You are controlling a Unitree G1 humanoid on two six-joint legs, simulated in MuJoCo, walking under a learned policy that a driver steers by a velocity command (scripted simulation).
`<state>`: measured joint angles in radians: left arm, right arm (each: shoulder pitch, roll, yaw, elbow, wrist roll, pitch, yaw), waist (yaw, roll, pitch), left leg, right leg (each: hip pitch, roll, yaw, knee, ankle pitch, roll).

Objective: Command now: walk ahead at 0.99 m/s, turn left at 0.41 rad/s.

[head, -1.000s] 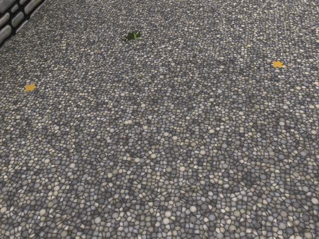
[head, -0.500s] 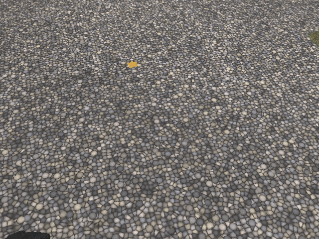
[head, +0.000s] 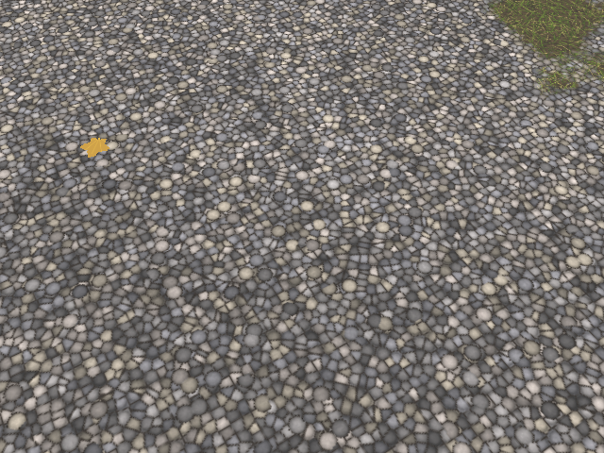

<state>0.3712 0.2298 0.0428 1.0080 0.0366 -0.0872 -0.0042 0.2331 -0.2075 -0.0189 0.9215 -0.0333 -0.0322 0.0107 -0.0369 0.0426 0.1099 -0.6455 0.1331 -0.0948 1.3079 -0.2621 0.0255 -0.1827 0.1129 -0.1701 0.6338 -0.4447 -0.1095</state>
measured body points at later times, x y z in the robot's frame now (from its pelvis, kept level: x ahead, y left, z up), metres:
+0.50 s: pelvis +0.47 +0.06 +0.03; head +0.49 +0.08 +0.48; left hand +0.65 +0.35 -0.03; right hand +0.52 -0.22 -0.10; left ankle +0.34 +0.06 -0.71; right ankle +0.73 -0.06 -0.65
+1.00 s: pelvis +0.88 +0.24 +0.00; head +0.90 +0.26 +0.45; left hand +0.61 +0.33 -0.12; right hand +1.23 +0.34 -0.03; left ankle +0.95 +0.42 -0.67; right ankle +0.81 +0.01 -0.71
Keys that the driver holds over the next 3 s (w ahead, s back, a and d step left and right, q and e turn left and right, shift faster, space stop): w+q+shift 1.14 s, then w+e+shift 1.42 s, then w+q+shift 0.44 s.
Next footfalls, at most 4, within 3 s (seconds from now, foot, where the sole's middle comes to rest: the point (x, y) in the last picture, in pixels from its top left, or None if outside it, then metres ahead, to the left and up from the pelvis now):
0.20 left None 0.38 0.07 -0.75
0.62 right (287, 282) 0.84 0.04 -0.75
1.08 left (132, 231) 1.01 0.44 -0.75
1.52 right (40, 144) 1.34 0.76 -0.75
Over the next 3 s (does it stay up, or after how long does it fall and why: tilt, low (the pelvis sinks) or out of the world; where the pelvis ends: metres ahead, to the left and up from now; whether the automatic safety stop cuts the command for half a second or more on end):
stays up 2.33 1.35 -0.16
